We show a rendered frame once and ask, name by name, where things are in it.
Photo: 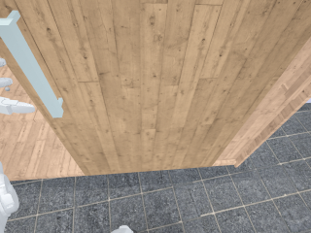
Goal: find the handle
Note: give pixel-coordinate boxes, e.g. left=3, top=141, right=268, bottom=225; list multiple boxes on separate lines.
left=0, top=10, right=64, bottom=118
left=284, top=64, right=311, bottom=100

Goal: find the wardrobe door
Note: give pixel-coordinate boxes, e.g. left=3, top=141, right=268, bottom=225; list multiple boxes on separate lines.
left=217, top=37, right=311, bottom=161
left=0, top=0, right=311, bottom=176

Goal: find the robot left shin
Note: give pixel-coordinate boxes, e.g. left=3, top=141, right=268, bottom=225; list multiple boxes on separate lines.
left=119, top=225, right=132, bottom=231

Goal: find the left robot upper arm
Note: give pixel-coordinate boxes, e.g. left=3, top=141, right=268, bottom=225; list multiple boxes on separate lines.
left=0, top=174, right=19, bottom=233

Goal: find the robot left hand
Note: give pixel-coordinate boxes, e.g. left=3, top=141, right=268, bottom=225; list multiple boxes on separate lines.
left=0, top=57, right=35, bottom=115

